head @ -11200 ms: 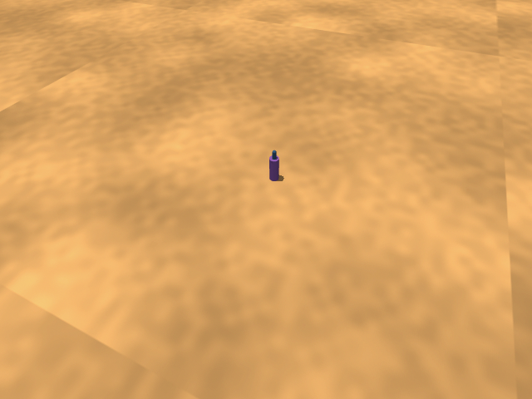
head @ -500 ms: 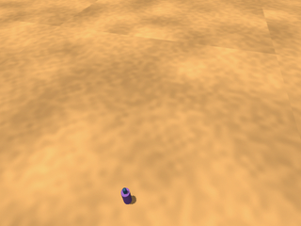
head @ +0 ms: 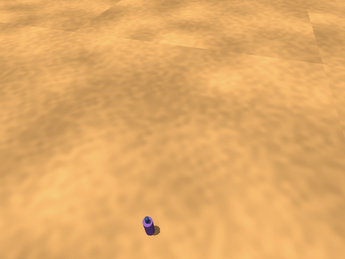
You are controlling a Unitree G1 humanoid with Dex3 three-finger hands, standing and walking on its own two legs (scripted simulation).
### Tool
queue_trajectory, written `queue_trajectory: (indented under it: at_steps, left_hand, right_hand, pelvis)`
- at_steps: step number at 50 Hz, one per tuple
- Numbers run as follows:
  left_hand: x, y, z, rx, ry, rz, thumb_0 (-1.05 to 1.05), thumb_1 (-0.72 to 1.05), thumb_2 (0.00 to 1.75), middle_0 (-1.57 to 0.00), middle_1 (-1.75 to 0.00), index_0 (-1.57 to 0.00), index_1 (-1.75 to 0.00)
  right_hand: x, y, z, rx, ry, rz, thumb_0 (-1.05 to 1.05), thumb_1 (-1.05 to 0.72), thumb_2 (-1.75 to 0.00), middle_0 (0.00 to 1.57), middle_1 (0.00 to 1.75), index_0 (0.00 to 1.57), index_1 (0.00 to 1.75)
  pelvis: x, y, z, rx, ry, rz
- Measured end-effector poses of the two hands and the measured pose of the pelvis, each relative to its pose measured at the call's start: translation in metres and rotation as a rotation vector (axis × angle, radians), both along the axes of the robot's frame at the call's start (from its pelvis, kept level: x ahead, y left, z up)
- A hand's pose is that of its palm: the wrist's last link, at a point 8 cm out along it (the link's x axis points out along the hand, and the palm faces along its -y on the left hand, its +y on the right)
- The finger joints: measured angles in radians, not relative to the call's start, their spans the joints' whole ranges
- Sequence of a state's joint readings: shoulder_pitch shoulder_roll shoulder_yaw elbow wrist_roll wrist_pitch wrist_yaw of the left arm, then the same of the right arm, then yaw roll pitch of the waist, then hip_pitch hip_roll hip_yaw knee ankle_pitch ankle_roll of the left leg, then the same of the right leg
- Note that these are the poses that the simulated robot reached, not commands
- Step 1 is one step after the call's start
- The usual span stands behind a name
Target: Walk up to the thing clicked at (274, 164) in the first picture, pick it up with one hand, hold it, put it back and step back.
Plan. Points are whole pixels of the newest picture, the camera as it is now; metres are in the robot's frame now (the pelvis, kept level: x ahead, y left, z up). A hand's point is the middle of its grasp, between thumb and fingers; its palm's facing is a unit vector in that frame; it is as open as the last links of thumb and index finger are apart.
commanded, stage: stand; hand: left
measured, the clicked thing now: (148, 224) +0.43 +0.17 -0.68
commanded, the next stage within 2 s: go down in 1.04 s
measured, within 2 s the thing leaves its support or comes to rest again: neither
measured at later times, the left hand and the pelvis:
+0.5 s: hand out of the picture +0.09 +0.25 -0.16, palm faces -0.03 -0.94 -0.34, open 7.4 cm; pelvis +0.02 +0.00 +0.00, yaw +0 degrees
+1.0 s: hand out of the picture +0.10 +0.25 -0.16, palm faces -0.02 -0.94 -0.34, open 7.4 cm; pelvis +0.02 +0.00 +0.00, yaw +0 degrees
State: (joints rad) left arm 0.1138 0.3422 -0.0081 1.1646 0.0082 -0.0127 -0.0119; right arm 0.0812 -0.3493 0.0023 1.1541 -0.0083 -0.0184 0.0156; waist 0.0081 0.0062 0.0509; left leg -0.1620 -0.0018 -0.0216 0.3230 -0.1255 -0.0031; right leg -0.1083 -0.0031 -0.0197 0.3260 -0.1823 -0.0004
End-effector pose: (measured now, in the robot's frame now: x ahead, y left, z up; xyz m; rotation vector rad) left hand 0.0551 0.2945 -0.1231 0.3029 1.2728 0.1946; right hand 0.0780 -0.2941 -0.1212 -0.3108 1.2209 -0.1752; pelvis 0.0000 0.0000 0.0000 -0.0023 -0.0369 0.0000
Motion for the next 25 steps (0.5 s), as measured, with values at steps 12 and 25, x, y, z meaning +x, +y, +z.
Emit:
queue_trajectory:
  at_steps: [12, 25]
  left_hand:
    - [0.014, -0.001, 0.001, 0.003, -0.009, -0.009, 0.0, 0.9, 0.89, -0.21, -0.3, -0.21, -0.3]
    - [0.032, -0.001, 0.004, 0.01, -0.032, -0.013, 0.0, 0.9, 0.89, -0.21, -0.3, -0.21, -0.3]
  right_hand:
    - [0.002, -0.003, 0.0, -0.006, 0.016, -0.005, 0.0, -0.9, -0.89, 0.2, 0.3, 0.2, 0.3]
    - [0.012, -0.004, 0.0, -0.005, 0.013, -0.006, 0.0, -0.9, -0.89, 0.2, 0.3, 0.2, 0.3]
  pelvis:
    - [0.008, -0.001, 0.0, 0.001, 0.008, 0.0]
    - [0.017, -0.002, 0.001, 0.001, 0.01, 0.002]
